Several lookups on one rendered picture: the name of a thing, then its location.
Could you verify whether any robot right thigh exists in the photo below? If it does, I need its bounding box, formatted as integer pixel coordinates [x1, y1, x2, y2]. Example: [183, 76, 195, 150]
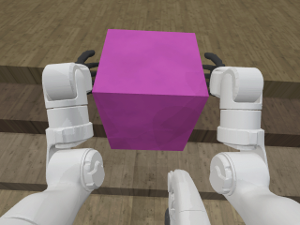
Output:
[167, 170, 211, 225]

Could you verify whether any left robot upper arm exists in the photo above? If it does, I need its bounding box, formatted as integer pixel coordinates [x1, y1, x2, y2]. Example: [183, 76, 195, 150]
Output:
[0, 148, 105, 225]

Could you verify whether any carton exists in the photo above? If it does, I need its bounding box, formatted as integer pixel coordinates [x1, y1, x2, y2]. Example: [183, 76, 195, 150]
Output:
[92, 29, 209, 151]

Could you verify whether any robot right hand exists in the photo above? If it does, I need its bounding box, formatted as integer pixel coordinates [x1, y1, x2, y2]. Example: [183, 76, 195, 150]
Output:
[202, 52, 226, 97]

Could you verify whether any robot left hand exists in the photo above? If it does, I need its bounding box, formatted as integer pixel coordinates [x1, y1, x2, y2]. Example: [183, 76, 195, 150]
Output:
[75, 50, 99, 95]

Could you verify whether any right robot forearm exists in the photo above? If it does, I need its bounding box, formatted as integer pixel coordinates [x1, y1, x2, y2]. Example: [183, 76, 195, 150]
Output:
[209, 67, 270, 184]

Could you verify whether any right robot upper arm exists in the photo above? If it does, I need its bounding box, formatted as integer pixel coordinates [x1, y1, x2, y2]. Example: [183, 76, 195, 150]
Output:
[209, 152, 300, 225]

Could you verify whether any left robot forearm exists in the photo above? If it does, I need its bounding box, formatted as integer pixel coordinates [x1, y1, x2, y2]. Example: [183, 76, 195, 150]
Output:
[42, 62, 94, 184]

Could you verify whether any right robot shin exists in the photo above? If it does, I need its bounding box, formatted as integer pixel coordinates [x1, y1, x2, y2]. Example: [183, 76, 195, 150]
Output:
[168, 169, 180, 225]

